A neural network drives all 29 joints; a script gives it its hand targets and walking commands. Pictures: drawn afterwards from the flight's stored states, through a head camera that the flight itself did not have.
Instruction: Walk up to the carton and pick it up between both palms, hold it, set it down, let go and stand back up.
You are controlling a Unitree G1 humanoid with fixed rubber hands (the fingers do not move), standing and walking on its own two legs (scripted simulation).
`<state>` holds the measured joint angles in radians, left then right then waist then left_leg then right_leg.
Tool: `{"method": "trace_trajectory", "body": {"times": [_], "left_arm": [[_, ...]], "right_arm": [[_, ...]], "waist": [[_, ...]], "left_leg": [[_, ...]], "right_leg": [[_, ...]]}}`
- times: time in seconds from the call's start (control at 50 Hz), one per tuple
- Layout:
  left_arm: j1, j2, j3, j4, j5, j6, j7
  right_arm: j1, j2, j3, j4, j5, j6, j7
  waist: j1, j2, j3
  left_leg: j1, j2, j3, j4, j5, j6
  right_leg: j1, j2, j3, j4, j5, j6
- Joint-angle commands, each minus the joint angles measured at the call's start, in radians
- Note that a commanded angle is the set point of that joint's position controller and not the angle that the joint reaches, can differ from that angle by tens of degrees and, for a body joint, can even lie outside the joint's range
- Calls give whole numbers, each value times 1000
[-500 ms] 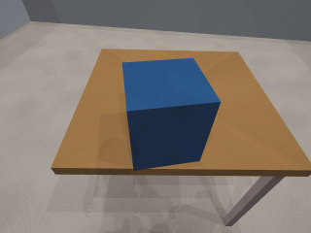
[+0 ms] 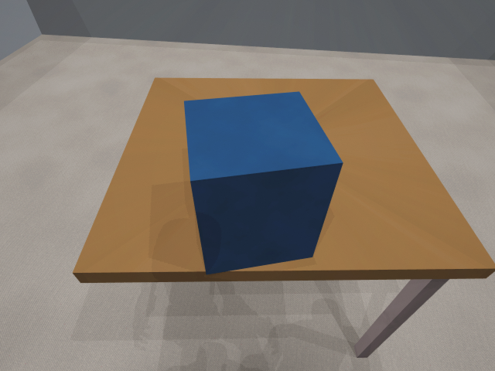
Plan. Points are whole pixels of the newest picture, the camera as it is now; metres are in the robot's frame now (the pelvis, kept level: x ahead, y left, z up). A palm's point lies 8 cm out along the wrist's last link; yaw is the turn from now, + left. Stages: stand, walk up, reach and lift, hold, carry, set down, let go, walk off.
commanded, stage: stand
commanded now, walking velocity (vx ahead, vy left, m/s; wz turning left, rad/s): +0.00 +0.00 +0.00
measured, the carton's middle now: (252, 184) +0.43 +0.01 +0.07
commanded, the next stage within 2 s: none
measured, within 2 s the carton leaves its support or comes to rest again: neither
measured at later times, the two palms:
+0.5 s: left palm out of the picture +0.03 +0.25 -0.13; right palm out of the picture +0.02 -0.25 -0.13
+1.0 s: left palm out of the picture +0.03 +0.24 -0.13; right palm out of the picture +0.02 -0.24 -0.13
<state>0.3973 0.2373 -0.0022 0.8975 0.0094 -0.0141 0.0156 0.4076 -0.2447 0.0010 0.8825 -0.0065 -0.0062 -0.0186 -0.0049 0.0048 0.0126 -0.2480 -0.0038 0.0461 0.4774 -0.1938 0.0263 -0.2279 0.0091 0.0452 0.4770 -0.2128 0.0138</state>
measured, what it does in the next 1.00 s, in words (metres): stands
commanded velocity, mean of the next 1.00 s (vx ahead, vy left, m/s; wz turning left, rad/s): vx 0.00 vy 0.00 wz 0.00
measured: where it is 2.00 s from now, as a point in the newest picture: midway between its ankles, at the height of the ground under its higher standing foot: outside the picture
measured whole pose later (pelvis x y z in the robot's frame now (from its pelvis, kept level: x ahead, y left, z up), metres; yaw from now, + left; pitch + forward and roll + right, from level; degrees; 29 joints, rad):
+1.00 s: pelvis +0.02 +0.00 +0.00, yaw +0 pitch -2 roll +0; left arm 0.35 0.21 -0.01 0.99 0.00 -0.01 0.04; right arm 0.35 -0.21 0.01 0.97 0.00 -0.01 -0.03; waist 0.00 0.00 0.03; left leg -0.20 -0.01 0.04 0.44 -0.21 0.03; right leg -0.18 0.00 0.06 0.44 -0.23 0.02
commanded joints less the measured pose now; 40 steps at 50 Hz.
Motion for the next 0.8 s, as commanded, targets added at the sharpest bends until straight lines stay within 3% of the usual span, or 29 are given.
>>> {"method": "trace_trajectory", "body": {"times": [0.0, 0.22, 0.78], "left_arm": [[45, 124, 31, -44, -2, -15, 9], [17, 116, 25, -26, -5, -15, 15], [10, 89, 15, 42, -6, -7, 27]], "right_arm": [[55, -129, -32, -38, 0, -19, -9], [47, -113, -24, -9, 2, -21, -14], [11, -92, -20, 41, 7, -13, -21]], "waist": [[2, -5, 69], [4, -11, 50], [3, -9, 60]], "left_leg": [[-9, 97, -139, -113, -130, 4], [18, 101, -140, -111, -43, 2], [43, 104, -136, -133, -30, 1]], "right_leg": [[-74, -80, 105, -114, -80, -27], [-36, -83, 98, -106, 1, -30], [-22, -84, 93, -115, 30, -25]]}}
